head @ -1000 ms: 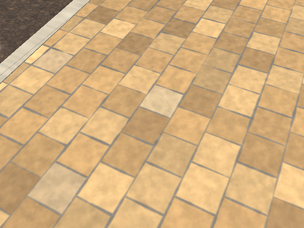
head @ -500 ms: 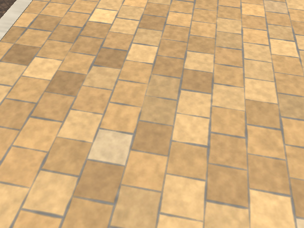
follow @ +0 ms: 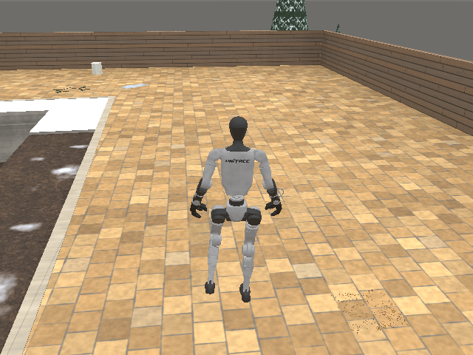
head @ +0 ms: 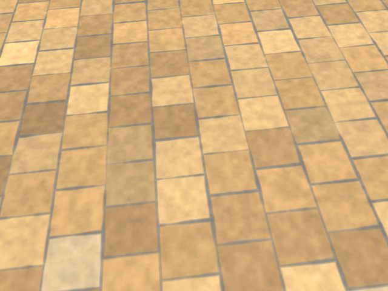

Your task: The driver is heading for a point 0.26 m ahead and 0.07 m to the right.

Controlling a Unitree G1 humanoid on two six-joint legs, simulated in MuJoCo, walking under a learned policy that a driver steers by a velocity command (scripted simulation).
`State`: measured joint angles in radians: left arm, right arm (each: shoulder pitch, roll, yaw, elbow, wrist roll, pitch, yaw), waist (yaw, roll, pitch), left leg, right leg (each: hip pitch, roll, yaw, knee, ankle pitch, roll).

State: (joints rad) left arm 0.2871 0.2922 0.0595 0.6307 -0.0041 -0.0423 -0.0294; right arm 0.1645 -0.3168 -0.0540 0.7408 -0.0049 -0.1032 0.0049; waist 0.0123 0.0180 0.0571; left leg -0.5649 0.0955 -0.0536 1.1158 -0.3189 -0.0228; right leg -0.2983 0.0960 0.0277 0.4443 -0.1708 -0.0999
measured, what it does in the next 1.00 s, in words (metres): walks ahead: left foot, then right foot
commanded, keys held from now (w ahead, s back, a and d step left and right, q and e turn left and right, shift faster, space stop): w+e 0.06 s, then no key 0.94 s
